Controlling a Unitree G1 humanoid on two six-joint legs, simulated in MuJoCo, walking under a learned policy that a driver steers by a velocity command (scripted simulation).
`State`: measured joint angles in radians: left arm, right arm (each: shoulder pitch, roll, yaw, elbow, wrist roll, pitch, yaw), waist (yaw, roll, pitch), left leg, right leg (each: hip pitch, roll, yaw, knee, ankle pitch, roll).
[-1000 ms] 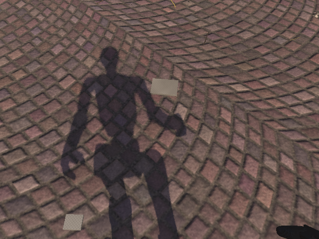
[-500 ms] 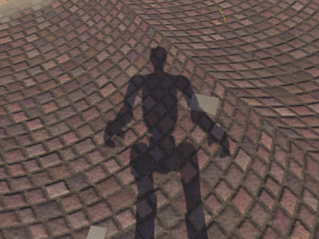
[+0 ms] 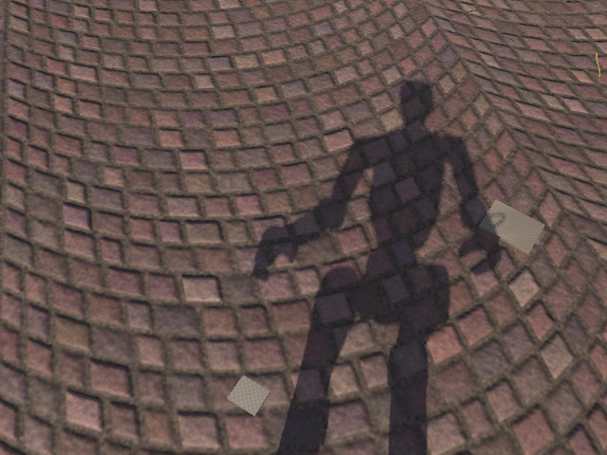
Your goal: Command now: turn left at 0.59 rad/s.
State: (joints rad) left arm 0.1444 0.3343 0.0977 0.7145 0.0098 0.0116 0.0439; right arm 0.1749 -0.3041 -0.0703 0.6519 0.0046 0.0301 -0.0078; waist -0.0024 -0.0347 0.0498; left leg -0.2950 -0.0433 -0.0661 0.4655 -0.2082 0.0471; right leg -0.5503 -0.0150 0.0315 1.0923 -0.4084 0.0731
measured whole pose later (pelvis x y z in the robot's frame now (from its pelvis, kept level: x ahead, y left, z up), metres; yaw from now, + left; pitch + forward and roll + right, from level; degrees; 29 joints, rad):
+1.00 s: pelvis -0.02 +0.02 +0.00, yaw +35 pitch +2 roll -2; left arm 0.11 0.33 0.09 0.69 0.00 0.01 0.03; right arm 0.19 -0.31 -0.06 0.60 0.01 0.03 -0.02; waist -0.01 -0.02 0.06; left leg -0.28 -0.07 -0.13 0.45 -0.20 0.05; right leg -0.50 0.01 0.07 0.94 -0.34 0.09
